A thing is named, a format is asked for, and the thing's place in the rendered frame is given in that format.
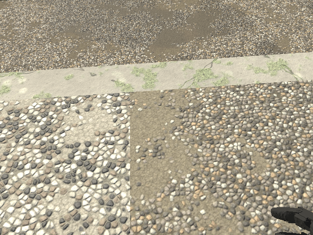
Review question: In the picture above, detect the robot right hand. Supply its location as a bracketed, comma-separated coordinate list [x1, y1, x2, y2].
[271, 207, 313, 235]

